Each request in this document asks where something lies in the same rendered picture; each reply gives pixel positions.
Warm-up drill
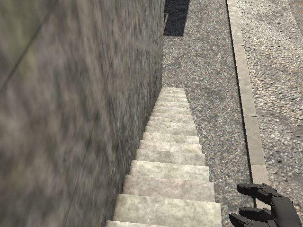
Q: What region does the right robot hand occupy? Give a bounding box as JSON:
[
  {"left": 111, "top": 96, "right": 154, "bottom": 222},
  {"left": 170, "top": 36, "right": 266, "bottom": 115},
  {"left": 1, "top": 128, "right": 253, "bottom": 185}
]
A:
[{"left": 229, "top": 183, "right": 303, "bottom": 227}]

